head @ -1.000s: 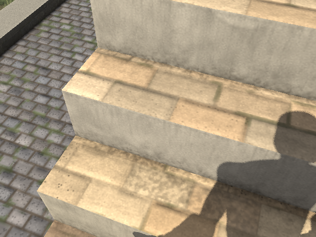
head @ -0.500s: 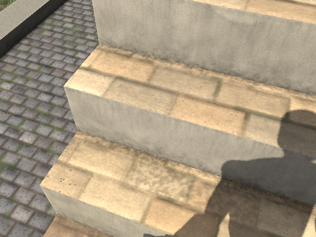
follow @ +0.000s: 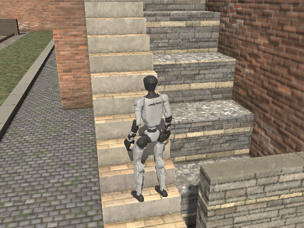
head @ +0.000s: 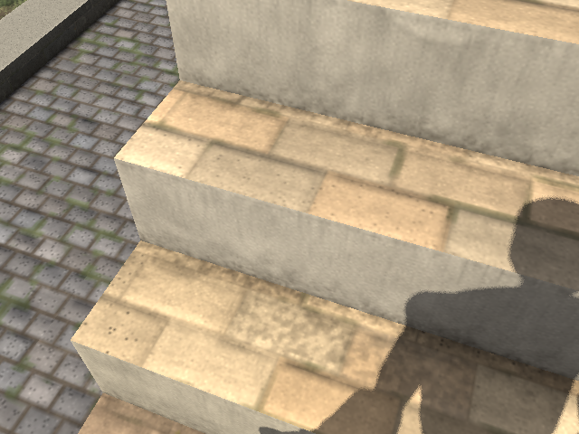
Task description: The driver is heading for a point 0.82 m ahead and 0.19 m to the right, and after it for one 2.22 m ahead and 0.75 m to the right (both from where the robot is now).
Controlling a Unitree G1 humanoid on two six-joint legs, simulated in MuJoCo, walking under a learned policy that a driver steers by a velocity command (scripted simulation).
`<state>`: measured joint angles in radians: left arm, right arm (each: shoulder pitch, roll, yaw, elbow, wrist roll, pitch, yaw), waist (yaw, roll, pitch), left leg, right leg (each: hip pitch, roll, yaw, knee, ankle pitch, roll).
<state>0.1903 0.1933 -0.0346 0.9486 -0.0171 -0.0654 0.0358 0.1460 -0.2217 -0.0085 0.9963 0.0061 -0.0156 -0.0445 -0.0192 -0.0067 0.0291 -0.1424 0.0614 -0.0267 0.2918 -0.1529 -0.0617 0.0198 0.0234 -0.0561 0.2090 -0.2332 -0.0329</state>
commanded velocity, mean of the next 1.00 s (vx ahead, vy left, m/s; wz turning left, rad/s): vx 0.50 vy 0.00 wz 0.00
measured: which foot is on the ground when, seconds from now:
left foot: down 0.00-1.00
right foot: down 0.00-1.00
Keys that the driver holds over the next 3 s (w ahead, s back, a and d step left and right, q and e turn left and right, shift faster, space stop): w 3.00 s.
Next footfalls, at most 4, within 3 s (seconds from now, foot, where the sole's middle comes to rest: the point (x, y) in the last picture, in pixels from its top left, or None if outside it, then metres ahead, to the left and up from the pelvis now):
none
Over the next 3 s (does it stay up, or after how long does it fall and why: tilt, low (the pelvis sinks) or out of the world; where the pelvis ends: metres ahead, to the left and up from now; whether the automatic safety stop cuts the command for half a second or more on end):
stays up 0.00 0.00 0.00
